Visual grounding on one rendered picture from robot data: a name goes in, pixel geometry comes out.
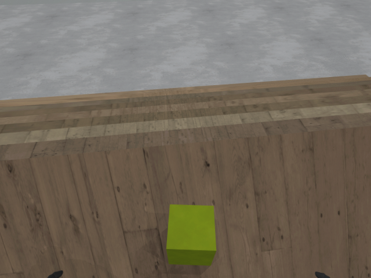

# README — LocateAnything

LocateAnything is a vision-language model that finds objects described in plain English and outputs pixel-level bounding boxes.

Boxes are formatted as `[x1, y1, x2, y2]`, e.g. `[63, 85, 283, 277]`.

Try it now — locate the carton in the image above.
[166, 204, 216, 266]

